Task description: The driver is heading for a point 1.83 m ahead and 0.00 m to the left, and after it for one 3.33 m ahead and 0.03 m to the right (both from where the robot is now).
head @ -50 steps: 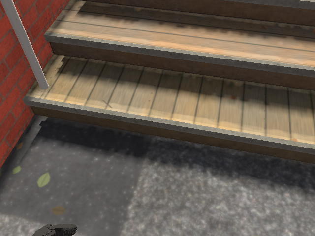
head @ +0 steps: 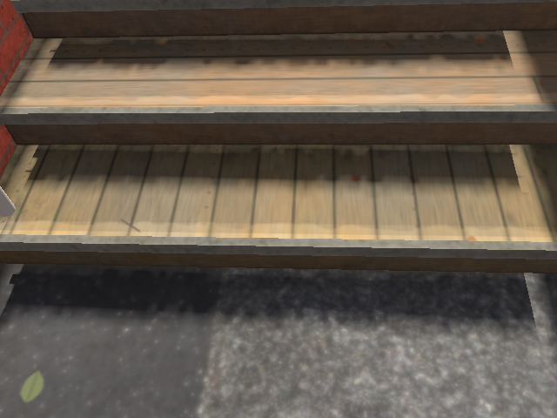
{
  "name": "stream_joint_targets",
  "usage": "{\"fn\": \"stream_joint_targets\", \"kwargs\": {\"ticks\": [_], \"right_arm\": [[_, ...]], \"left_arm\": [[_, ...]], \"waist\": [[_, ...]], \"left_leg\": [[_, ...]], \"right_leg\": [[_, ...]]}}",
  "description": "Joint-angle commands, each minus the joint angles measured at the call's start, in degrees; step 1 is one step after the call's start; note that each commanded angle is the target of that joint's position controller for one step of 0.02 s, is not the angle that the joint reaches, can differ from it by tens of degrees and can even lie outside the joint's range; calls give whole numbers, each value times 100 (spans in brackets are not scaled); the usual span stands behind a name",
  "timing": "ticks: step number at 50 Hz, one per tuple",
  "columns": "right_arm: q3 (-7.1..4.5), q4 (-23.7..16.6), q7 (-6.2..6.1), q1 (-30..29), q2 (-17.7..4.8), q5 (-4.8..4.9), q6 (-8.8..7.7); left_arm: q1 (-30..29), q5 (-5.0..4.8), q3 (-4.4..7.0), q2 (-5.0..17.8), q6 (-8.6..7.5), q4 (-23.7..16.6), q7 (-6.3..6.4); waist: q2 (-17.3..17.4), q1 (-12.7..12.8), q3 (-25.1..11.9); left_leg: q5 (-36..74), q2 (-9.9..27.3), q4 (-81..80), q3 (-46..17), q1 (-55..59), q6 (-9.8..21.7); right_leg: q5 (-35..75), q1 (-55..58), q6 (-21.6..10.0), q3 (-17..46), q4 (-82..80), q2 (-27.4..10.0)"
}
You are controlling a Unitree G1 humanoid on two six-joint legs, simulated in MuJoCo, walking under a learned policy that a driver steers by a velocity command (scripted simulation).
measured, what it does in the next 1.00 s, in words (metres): steps on the spot: left foot, then right foot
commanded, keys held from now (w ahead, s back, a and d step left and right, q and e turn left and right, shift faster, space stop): e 0.26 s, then no key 0.34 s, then q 0.40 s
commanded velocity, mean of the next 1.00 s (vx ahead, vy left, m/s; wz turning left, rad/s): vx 0.00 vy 0.00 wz -0.15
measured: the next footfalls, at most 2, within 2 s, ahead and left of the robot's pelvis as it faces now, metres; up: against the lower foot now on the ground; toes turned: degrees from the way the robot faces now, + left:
left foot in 0.24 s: +0.06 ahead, +0.14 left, +0.00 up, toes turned -15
right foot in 0.60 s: -0.02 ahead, -0.11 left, +0.00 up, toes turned -12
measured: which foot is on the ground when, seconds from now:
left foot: up 0.00-0.22, down 0.24-0.76, up 0.78-1.00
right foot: down 0.00-0.24, up 0.26-0.58, down 0.60-1.00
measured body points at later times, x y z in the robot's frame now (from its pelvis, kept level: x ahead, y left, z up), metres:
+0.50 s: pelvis -0.01 +0.03 +0.00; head +0.02 +0.05 +0.45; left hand +0.19 +0.28 -0.11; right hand +0.05 -0.26 -0.09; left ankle +0.02 +0.15 -0.74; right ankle -0.06 -0.11 -0.68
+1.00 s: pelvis -0.02 +0.03 -0.01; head +0.01 +0.05 +0.44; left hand +0.16 +0.29 -0.12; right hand +0.08 -0.27 -0.10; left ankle -0.01 +0.13 -0.72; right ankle -0.06 -0.10 -0.74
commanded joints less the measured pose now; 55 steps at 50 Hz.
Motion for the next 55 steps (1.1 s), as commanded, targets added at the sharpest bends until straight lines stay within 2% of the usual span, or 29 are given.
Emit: {"fn": "stream_joint_targets", "kwargs": {"ticks": [1,7,11,12,13,14,15,17,18,21,24,27,29,30,31,32,33,34,36,40,42,44,48,50,51,52,53,54,55], "right_arm": [[-33,-375,34,-117,-259,24,-103],[-62,-338,191,-82,-392,80,-231],[-119,-152,296,409,-445,92,-337],[-188,-103,287,569,-651,36,-329],[-238,-202,253,528,-996,-82,-276],[-269,-249,304,393,-1196,-324,-278],[-195,-400,290,62,-889,-283,-312],[-58,-475,253,-283,-499,-103,-304],[-20,-443,241,-267,-452,-25,-290],[24,-319,209,80,-462,-68,-229],[17,-246,206,146,-579,-56,-174],[-18,-142,250,366,-802,23,-115],[52,-34,269,480,-670,119,-123],[105,33,292,688,-568,72,-198],[229,-32,375,807,-254,-157,-306],[295,-18,389,805,-41,-142,-339],[252,28,382,498,-344,-139,-315],[200,-12,377,224,-502,-83,-288],[155,-69,314,190,-616,0,-192],[95,-157,297,294,-574,77,-90],[38,-237,335,246,-556,103,-8],[43,-212,350,409,-446,117,90],[45,-332,482,497,-492,132,143],[0,-324,552,787,-524,139,137],[-60,-282,525,977,-629,93,124],[-219,-371,445,1067,-1200,62,90],[-289,-628,434,1075,-1789,-70,-1],[-217,-655,493,1231,-1558,-234,-129],[-155,-649,495,964,-1396,-206,-216]], "left_arm": [[-47,-19,282,954,-2,-458,107],[-190,-13,372,1038,96,-667,62],[-405,-139,384,992,174,-791,69],[-300,-137,351,852,180,-814,84],[47,-69,279,540,173,-790,60],[-115,-81,405,874,74,-970,53],[-18,18,514,1234,30,-832,46],[250,6,505,1064,120,-504,58],[298,18,456,915,160,-484,56],[-37,-49,303,585,135,-634,39],[-249,15,144,318,108,-734,-1],[-211,-21,148,428,75,-711,-45],[128,18,156,447,53,-541,-63],[197,72,173,647,49,-583,-32],[355,145,222,1011,65,-610,37],[45,206,116,665,48,-481,-14],[-237,198,46,323,-7,-628,-74],[-178,221,90,434,-36,-590,-71],[-48,170,187,770,-81,-570,-15],[107,119,249,836,-25,-625,118],[74,152,251,823,-67,-683,151],[-249,77,283,845,-109,-689,128],[-571,-11,331,907,-44,-684,85],[-587,-111,340,932,0,-627,92],[-350,-132,315,816,-6,-518,84],[-53,40,251,560,-17,-498,59],[-483,247,138,341,-38,-883,79],[-754,120,218,641,-57,-882,115],[-761,9,260,765,-43,-827,122]], "waist": [[-715,-14,-769],[-1045,26,-621],[-990,-261,-683],[-702,-247,-786],[603,-3,-867],[1667,-3,-494],[1062,67,-417],[563,166,-354],[574,113,-288],[731,-103,-324],[971,-229,-510],[1079,-320,-486],[872,-106,-411],[603,-138,-566],[-476,-343,-918],[-1275,-504,-884],[-860,-326,-589],[-748,-165,-409],[-791,-111,-166],[-1169,-25,-122],[-1037,55,-140],[-672,-125,-146],[-825,-156,-462],[-785,-318,-584],[-514,-352,-613],[795,-219,-558],[1979,-264,-557],[1150,-599,-1003],[770,-421,-708]], "left_leg": [[244,25,-834,-182,-309,-55],[128,-137,-2126,-191,612,53],[1064,-129,-3900,-44,1667,310],[1375,396,-4151,-356,2329,498],[1908,1651,-4333,-1502,2852,999],[2470,2437,-4610,-2709,2210,1871],[2356,2417,-4589,-2454,2010,2013],[2106,1667,-4393,-1424,1930,1580],[2339,1583,-4342,-1244,1955,1592],[2709,1340,-4284,-775,2224,1660],[2812,1325,-4139,-594,2310,1655],[2965,1409,-3971,-700,2179,1705],[3015,1279,-3740,-611,1911,1428],[2651,1179,-3624,-535,1539,1063],[1631,757,-3075,-115,1012,647],[520,571,-3462,165,1454,356],[889,554,-3434,160,1618,206],[1154,425,-3302,208,1345,209],[1334,386,-3020,180,1049,241],[-8,278,-1756,361,424,242],[-1193,440,-342,160,-135,208],[-987,589,-342,138,-136,163],[-130,488,-1477,563,717,215],[730,253,-2609,862,1337,397],[1324,79,-3251,776,1844,557],[3113,863,-3771,-595,2615,926],[4722,2362,-4087,-2959,2785,2188],[4021,2501,-4285,-3076,2735,2648],[3412,2198,-4252,-2542,2549,2384]], "right_leg": [[934,1220,-867,1753,-825,-1259],[270,728,-864,2355,-921,-1160],[374,537,-550,2468,-576,-846],[-271,40,-287,2218,-198,-579],[-1776,-758,60,1265,1207,120],[-2629,-1629,331,561,2386,554],[-2260,-1573,517,680,3388,174],[-1596,-1494,724,567,4047,166],[-1408,-1569,816,553,4292,178],[-1195,-1458,968,242,3570,75],[-1395,-667,1000,-127,2077,-274],[-1192,61,901,-516,789,-238],[152,896,640,-550,-831,-189],[870,1586,453,-88,-908,-508],[2546,2316,150,760,-523,-1377],[1831,1318,-342,746,-487,-1580],[937,1094,-265,497,-554,-1205],[422,1148,-85,337,-545,-976],[370,1053,-74,385,-624,-1078],[1108,1059,-712,839,-770,-1919],[2022,1184,-1155,1100,-838,-2459],[2291,1162,-1062,662,-772,-2356],[2421,1105,-781,-91,-445,-2064],[1984,1017,-515,-374,29,-1969],[1244,736,-215,-641,556,-1735],[-398,-347,341,-1229,1980,-1193],[-2997,-1824,768,-906,3427,-240],[-3053,-1880,737,-102,4309,-279],[-2534,-1998,655,1,4493,-404]]}}
Keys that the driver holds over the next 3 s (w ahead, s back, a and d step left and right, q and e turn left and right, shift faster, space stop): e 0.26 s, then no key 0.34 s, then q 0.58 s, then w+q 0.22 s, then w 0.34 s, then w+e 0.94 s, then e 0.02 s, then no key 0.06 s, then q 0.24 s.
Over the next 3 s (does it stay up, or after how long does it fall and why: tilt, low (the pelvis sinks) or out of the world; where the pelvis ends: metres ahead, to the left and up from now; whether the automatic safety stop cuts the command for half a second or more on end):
stays up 0.71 0.06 0.01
